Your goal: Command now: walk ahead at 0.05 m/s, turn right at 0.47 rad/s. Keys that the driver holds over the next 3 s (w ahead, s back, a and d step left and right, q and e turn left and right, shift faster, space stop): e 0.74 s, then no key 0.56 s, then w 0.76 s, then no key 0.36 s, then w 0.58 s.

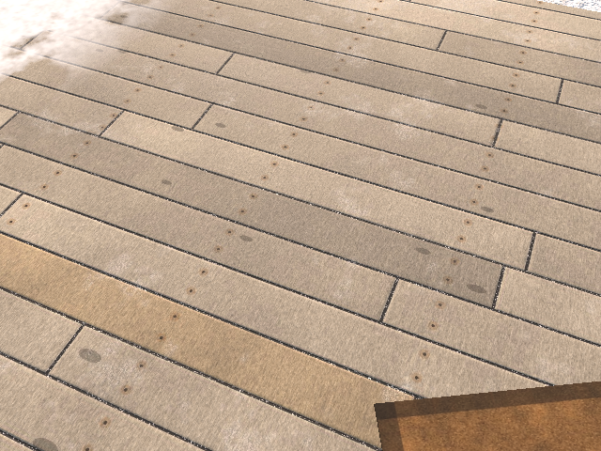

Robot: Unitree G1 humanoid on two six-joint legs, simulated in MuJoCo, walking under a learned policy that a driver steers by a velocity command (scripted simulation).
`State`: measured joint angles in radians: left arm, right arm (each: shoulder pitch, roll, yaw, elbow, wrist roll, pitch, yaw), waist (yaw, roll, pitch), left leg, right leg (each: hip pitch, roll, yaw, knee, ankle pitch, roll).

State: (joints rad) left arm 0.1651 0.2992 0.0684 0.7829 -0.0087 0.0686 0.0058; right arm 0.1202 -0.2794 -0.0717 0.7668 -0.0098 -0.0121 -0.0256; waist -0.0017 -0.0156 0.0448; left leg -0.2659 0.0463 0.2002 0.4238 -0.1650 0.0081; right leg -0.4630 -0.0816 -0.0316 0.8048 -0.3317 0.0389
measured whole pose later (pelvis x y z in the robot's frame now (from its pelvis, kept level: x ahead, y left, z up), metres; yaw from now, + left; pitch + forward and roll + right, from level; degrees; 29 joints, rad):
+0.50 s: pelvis +0.03 -0.02 +0.00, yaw -18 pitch +2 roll +2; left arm 0.16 0.32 0.08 0.69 -0.01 0.04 0.03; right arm 0.07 -0.29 -0.08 0.80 0.01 -0.01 -0.02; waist 0.03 -0.01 0.04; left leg -0.36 -0.04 -0.09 0.64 -0.34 -0.07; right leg -0.32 0.08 0.17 0.49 -0.20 -0.03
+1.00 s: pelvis +0.02 -0.03 +0.00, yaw -31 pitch +0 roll +0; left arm 0.15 0.29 0.06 0.65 0.01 0.06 0.01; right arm 0.14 -0.32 -0.06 0.83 0.00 0.01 0.00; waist -0.03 0.03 0.07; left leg -0.27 0.09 0.05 0.63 -0.43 -0.06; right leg -0.25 0.01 0.00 0.51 -0.26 -0.03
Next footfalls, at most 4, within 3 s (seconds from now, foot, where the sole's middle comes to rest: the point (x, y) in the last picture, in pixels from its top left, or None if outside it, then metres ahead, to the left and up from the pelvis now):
0.06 right None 0.06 -0.12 -0.77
0.56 left None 0.12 0.10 -0.77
0.96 right None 0.00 -0.15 -0.77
1.28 left None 0.11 0.07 -0.77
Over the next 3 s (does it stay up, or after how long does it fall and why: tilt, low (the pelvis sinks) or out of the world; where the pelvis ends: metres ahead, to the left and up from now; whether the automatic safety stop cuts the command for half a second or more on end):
stays up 0.57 -0.27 0.02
